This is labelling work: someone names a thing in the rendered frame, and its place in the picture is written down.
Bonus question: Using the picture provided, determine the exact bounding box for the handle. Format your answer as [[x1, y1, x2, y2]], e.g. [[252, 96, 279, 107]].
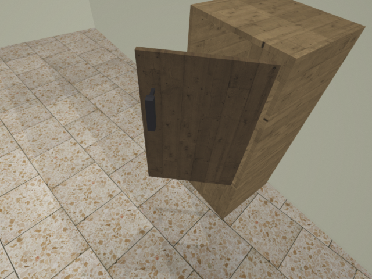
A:
[[145, 88, 156, 131]]

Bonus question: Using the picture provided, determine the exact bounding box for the cupboard door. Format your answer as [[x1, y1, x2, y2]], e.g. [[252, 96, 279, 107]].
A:
[[135, 46, 281, 185]]

